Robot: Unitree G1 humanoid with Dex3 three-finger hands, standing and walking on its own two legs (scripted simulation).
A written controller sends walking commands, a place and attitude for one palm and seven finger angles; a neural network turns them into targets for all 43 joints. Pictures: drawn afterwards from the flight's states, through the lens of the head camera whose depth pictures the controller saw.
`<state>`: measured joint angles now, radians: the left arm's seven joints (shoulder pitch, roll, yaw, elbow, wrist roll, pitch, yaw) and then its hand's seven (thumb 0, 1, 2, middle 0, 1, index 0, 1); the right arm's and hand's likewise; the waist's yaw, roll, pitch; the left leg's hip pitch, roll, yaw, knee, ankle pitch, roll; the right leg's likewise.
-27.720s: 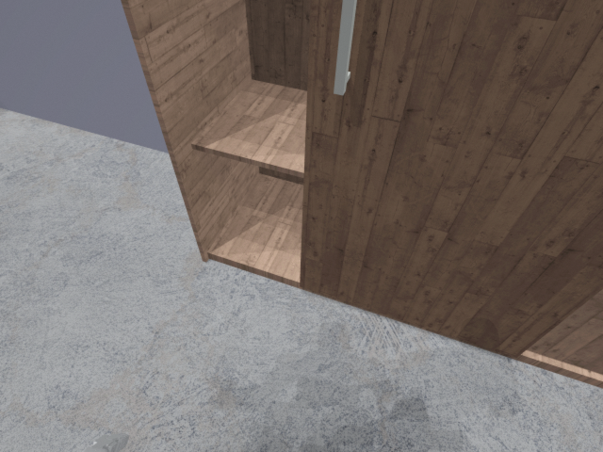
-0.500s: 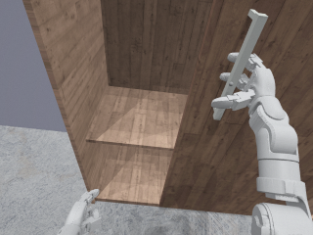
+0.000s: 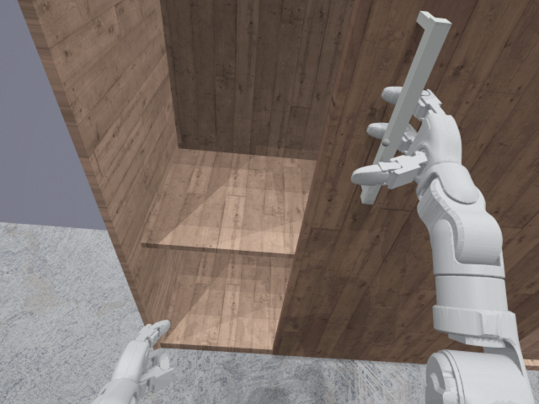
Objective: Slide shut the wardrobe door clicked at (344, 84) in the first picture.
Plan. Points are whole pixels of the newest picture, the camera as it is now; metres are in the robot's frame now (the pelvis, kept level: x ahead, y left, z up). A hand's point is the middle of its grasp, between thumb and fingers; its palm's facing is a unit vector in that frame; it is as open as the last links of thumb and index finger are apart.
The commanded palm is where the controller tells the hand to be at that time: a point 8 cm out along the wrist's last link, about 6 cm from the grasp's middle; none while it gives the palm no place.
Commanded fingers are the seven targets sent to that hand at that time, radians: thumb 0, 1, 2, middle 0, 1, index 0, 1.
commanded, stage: slide the fingers in behind the handle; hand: right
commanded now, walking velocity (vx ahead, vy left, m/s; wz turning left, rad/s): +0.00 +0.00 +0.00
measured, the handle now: (392, 121) +0.45 -0.15 +0.25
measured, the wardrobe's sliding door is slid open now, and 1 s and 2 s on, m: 0.40 0.40 0.40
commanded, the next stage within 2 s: grip the handle and tug to test in 0.48 s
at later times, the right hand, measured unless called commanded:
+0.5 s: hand (384, 143) +0.39 -0.12 +0.25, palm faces +0.03 +1.00 -0.01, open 14.1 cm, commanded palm +0.36 -0.17 +0.24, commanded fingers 0.00 0.50 -0.30 0.30 1.20 0.30 1.20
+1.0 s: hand (385, 143) +0.39 -0.12 +0.25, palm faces +0.03 +1.00 +0.00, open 10.1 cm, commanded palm +0.36 -0.17 +0.24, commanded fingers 0.00 -0.53 -0.74 0.41 1.35 0.41 1.35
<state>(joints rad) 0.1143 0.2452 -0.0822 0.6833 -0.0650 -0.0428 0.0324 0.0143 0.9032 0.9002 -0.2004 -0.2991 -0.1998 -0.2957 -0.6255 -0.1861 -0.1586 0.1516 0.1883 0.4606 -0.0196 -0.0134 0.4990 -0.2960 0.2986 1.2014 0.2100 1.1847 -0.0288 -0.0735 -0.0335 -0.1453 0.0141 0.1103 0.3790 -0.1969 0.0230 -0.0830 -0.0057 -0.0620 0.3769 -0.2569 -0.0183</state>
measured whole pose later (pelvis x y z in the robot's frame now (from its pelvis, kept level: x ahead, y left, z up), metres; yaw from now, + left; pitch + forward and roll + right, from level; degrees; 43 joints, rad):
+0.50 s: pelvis +0.00 +0.00 +0.00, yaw +0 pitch -2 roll +0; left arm 0.13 0.24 -0.08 0.69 -0.07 -0.04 0.04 0.01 0.90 0.90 -0.20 -0.30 -0.20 -0.30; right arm -0.65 -0.19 -0.15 0.19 0.19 0.46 -0.03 -0.01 0.50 -0.30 0.30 1.20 0.27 1.20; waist -0.02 -0.07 -0.03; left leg -0.15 0.02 0.11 0.38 -0.19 0.02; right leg -0.09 0.00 -0.06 0.38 -0.25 -0.02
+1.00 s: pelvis +0.00 +0.00 +0.00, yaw +0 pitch -2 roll +0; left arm 0.13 0.25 -0.08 0.69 -0.07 -0.05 0.04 0.01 0.90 0.90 -0.20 -0.30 -0.20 -0.30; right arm -0.64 -0.20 -0.17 0.18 0.20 0.45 -0.02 -0.01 -0.09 -0.55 0.36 1.29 0.33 1.28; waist -0.02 -0.07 -0.03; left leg -0.16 0.01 0.10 0.37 -0.19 0.02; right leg -0.09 0.00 -0.07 0.38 -0.25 -0.02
